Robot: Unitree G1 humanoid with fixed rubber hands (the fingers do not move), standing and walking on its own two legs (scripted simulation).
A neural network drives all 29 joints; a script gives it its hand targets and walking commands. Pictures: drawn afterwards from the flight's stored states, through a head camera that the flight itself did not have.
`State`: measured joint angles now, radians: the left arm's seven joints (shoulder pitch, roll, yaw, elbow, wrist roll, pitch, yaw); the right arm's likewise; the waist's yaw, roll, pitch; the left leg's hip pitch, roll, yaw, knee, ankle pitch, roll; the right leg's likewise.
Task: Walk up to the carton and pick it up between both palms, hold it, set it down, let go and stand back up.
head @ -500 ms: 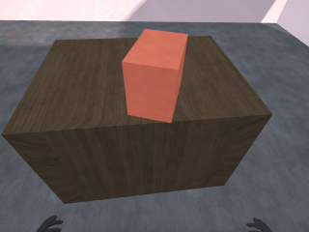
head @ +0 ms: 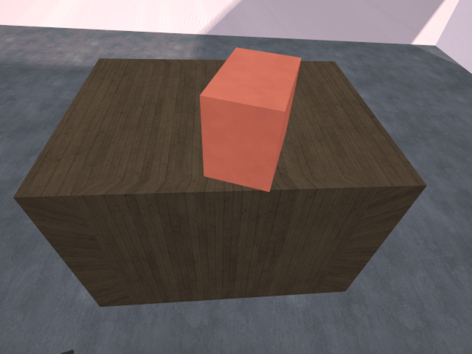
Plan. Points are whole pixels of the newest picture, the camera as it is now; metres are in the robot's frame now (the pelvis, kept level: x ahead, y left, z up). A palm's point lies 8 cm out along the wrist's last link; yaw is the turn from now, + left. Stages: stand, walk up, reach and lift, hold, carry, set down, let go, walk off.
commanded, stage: walk up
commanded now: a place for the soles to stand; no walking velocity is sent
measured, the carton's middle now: (252, 117) +0.69 -0.03 +0.05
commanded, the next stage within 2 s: none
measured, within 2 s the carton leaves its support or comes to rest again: neither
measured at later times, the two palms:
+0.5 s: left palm (102, 268) +0.31 +0.27 -0.07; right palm (444, 340) +0.19 -0.36 -0.07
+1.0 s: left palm (119, 260) +0.35 +0.26 -0.11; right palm (380, 210) +0.47 -0.34 -0.06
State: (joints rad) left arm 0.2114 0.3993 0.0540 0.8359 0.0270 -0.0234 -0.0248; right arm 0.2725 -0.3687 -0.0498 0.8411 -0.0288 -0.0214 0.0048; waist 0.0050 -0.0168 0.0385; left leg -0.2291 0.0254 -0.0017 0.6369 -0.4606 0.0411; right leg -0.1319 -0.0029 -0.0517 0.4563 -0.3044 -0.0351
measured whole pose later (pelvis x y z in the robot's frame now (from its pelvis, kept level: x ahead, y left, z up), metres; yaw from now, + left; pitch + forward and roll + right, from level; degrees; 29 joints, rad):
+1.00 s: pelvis +0.28 -0.06 -0.03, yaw +5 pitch -3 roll +0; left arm 0.32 0.47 0.02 0.59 0.00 0.01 -0.01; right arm 0.22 -0.44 0.00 0.50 0.00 -0.02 -0.01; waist 0.01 -0.04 0.09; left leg -0.36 0.03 -0.01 0.74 -0.31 -0.02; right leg -0.26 -0.04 -0.03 0.71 -0.37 0.01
